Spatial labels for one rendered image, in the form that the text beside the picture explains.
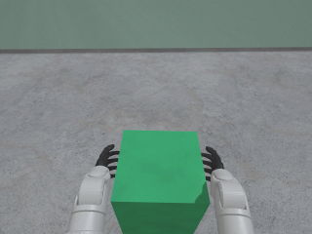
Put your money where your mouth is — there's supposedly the left robot forearm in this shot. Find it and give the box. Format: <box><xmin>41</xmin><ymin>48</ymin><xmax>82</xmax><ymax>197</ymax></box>
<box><xmin>64</xmin><ymin>166</ymin><xmax>111</xmax><ymax>234</ymax></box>

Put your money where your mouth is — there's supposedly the right robot forearm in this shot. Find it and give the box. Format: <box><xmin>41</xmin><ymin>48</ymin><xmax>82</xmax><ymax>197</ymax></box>
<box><xmin>210</xmin><ymin>169</ymin><xmax>254</xmax><ymax>234</ymax></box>

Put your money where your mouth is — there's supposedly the robot right hand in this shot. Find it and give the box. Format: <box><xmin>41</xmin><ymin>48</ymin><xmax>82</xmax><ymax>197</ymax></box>
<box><xmin>201</xmin><ymin>146</ymin><xmax>224</xmax><ymax>181</ymax></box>

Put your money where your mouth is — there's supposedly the robot left hand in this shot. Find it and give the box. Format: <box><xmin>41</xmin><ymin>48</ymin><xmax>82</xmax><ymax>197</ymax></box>
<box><xmin>95</xmin><ymin>144</ymin><xmax>120</xmax><ymax>178</ymax></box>

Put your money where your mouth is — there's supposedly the carton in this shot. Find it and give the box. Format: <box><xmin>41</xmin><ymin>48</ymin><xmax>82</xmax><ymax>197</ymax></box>
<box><xmin>110</xmin><ymin>130</ymin><xmax>211</xmax><ymax>234</ymax></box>

